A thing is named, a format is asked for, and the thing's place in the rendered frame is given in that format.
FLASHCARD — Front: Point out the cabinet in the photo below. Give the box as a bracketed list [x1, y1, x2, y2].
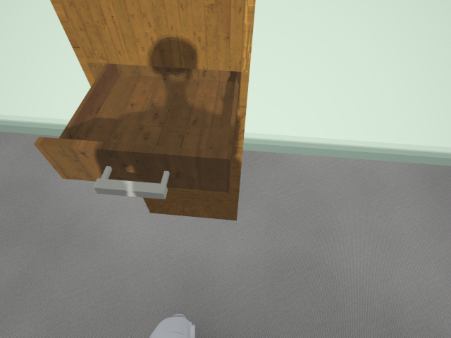
[50, 0, 256, 220]

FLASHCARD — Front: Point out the left robot thigh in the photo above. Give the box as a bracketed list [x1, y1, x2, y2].
[149, 317, 195, 338]

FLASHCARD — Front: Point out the drawer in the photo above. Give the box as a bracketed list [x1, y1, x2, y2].
[34, 63, 241, 192]

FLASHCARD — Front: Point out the handle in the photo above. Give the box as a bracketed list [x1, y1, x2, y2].
[93, 166, 170, 199]

